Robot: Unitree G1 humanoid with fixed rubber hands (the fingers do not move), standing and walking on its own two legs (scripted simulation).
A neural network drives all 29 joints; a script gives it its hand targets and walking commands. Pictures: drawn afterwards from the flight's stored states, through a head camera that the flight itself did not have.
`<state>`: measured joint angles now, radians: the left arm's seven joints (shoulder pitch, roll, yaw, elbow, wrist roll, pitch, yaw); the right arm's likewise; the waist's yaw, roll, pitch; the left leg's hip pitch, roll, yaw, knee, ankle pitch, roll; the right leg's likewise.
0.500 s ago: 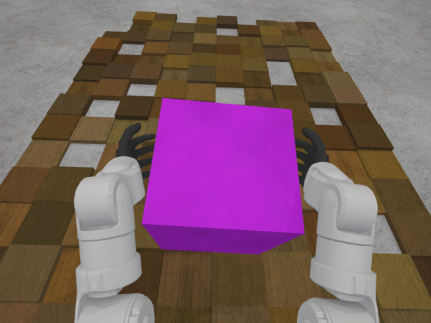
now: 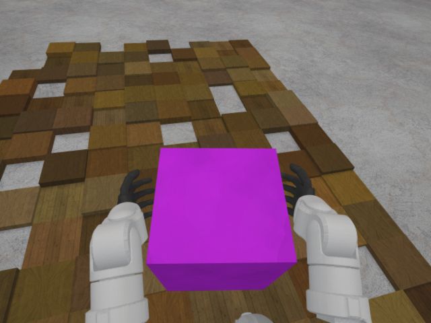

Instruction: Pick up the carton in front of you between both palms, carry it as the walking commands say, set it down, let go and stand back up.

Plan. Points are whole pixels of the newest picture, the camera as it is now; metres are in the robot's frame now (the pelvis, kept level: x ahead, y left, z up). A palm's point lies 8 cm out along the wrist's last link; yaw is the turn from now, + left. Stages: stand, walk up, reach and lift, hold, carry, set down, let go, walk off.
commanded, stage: carry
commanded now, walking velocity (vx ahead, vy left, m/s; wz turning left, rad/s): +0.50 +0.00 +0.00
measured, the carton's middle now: (217, 225) +0.32 -0.03 +0.01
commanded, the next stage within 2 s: none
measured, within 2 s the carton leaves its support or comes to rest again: neither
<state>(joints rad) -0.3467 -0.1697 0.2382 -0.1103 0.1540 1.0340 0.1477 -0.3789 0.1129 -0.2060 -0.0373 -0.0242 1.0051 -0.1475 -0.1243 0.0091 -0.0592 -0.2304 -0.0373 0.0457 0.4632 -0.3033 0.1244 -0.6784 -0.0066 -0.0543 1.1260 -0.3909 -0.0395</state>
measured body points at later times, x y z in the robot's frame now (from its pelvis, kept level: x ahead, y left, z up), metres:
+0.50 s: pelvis +0.35 +0.00 +0.01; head +0.37 +0.00 +0.45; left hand +0.66 +0.17 +0.10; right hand +0.68 -0.14 +0.11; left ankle +0.42 +0.14 -0.68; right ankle +0.30 -0.07 -0.74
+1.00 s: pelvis +0.67 -0.02 +0.01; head +0.68 -0.03 +0.46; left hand +1.01 +0.15 +0.15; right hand +1.03 -0.16 +0.15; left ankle +0.54 +0.11 -0.62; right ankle +0.73 -0.11 -0.70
